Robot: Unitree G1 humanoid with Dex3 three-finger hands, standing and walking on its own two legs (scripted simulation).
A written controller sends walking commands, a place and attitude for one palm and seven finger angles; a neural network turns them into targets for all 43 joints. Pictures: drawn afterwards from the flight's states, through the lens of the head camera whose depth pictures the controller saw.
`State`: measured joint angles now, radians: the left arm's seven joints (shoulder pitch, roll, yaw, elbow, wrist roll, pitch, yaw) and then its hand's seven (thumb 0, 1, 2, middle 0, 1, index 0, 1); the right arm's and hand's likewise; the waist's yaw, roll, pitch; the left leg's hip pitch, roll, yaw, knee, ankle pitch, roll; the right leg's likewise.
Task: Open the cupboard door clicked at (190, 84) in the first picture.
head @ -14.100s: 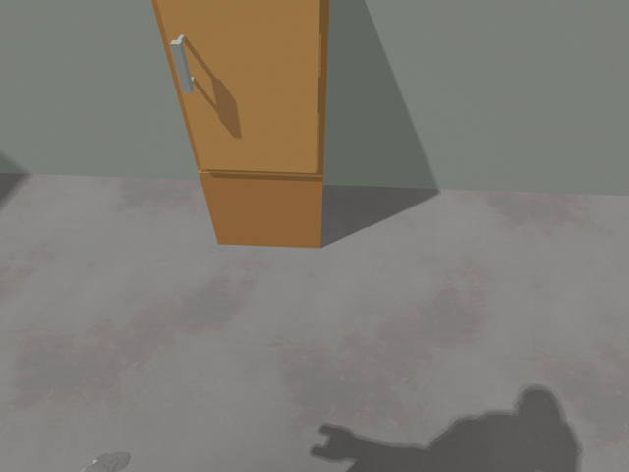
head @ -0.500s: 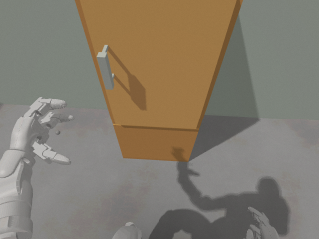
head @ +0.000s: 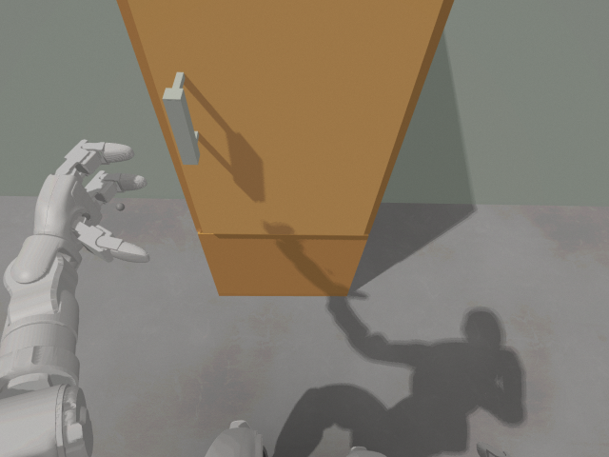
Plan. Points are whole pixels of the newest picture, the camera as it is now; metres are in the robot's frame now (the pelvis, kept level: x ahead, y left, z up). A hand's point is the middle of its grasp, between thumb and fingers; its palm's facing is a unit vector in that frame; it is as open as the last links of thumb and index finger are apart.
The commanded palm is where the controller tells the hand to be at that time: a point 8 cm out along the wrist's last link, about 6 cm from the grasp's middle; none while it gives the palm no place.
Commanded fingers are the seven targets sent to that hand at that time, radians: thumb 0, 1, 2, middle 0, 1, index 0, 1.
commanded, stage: move the hooked fingers beside the handle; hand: left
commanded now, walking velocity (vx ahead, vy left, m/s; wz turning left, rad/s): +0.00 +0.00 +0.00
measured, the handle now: (185, 119) +0.59 +0.19 +0.07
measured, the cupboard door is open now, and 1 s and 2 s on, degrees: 0 0 0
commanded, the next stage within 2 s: slide the fingers in behind the handle in 1.64 s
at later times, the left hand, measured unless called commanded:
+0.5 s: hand (145, 165) +0.48 +0.23 +0.08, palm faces +0.01 -1.00 +0.00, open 14.0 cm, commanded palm +0.47 +0.28 +0.08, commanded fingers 0.00 -0.50 0.30 -0.30 -1.20 -0.30 -1.20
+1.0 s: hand (151, 134) +0.54 +0.23 +0.08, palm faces +0.01 -1.00 +0.00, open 13.9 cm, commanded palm +0.52 +0.28 +0.07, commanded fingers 0.00 -0.50 0.30 -0.30 -1.20 -0.30 -1.20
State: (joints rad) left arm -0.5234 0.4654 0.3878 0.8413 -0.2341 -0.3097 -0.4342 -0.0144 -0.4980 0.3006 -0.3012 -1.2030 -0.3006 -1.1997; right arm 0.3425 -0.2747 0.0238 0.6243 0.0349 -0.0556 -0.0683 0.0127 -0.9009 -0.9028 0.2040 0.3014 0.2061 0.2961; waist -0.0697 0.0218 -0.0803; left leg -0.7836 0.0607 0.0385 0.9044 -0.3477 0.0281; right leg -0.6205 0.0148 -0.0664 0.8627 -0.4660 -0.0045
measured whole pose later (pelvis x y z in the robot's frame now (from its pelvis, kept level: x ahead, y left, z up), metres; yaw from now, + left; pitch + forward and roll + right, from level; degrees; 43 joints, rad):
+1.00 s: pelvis +0.01 -0.01 -0.02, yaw -3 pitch +23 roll -5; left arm -1.01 0.74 0.50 1.26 -0.08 -0.31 -0.40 -0.01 -0.50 0.30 -0.30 -1.20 -0.31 -1.21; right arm 0.43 -0.28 0.05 0.62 0.00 0.08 -0.04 0.01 -0.90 -0.90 0.20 0.30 0.21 0.30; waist -0.21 0.03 -0.09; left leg -1.04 0.11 0.02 1.03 -0.39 0.02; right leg -0.86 0.06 -0.07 0.95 -0.49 -0.02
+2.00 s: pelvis +0.01 -0.01 -0.02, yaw -2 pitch +22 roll -5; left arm -0.99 0.66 0.45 1.24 -0.08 -0.33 -0.32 -0.01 -0.50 0.30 -0.30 -1.20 -0.30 -1.20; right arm 0.42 -0.27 0.04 0.63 -0.01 0.09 -0.02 0.01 -0.90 -0.90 0.20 0.30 0.21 0.30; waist -0.20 0.03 -0.10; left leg -1.03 0.10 0.01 1.03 -0.39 0.02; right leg -0.86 0.06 -0.08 0.96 -0.50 -0.02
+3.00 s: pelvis +0.00 -0.01 -0.02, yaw -1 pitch +21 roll -4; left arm -0.97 0.51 0.37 1.20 -0.09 -0.36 -0.18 -0.01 -0.50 0.30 -0.28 -1.20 -0.29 -1.20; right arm 0.43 -0.26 0.02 0.66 -0.02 0.07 0.01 0.01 -0.90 -0.90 0.20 0.30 0.21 0.30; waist -0.18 0.05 -0.11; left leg -1.01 0.09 0.01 1.03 -0.39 0.02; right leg -0.84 0.05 -0.08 0.97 -0.50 -0.02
